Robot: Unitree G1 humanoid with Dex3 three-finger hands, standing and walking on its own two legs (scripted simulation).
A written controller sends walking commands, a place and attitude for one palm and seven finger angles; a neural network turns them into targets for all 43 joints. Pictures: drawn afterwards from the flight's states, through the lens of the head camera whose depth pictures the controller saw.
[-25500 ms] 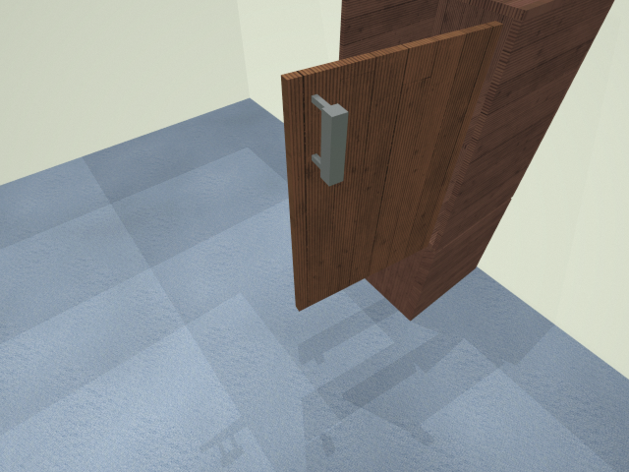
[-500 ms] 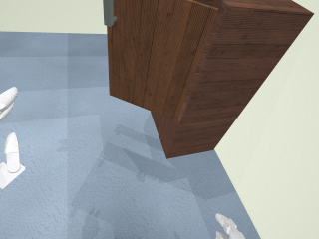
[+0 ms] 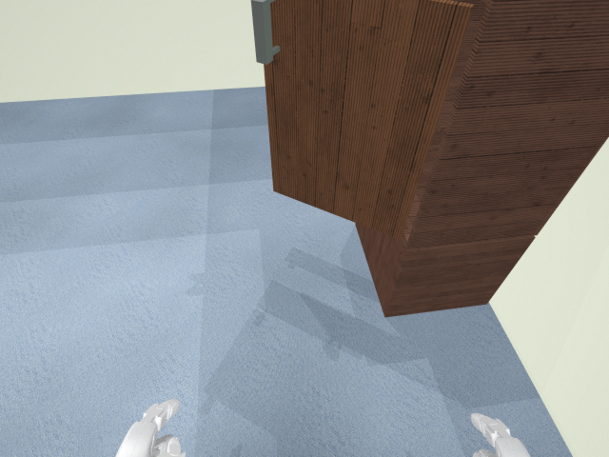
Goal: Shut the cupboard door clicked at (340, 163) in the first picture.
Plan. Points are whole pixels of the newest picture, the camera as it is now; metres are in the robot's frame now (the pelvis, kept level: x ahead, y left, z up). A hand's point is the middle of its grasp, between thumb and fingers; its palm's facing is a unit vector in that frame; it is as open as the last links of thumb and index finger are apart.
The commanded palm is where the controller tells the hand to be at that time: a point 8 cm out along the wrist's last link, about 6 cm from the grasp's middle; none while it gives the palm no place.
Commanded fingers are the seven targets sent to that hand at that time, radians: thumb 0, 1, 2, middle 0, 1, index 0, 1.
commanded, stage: let the arm hang, fingers relaxed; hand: left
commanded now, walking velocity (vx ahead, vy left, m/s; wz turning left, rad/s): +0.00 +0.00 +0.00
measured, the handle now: (268, 28) +0.88 +0.09 +0.18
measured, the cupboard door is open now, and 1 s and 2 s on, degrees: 53 53 53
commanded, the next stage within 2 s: look to check the result in 0.90 s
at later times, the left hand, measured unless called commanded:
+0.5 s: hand out of the picture -0.02 +0.21 -0.14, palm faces +0.05 -0.97 -0.26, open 7.3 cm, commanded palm none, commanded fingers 0.00 0.90 0.90 -0.20 -0.30 -0.20 -0.30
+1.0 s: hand out of the picture -0.11 +0.17 -0.15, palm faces +0.06 -0.99 -0.14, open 7.4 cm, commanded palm none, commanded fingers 0.00 0.90 0.90 -0.20 -0.30 -0.20 -0.30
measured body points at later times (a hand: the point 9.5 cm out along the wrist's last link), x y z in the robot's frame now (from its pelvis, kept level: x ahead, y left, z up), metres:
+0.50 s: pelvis -0.01 +0.02 +0.03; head +0.00 +0.00 +0.48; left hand -0.02 +0.26 -0.12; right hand +0.01 -0.21 -0.14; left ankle +0.01 +0.12 -0.71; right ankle -0.09 -0.08 -0.71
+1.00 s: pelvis -0.04 +0.02 +0.03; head -0.05 +0.02 +0.48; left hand -0.11 +0.22 -0.13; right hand -0.08 -0.18 -0.13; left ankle +0.01 +0.12 -0.71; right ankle -0.09 -0.08 -0.71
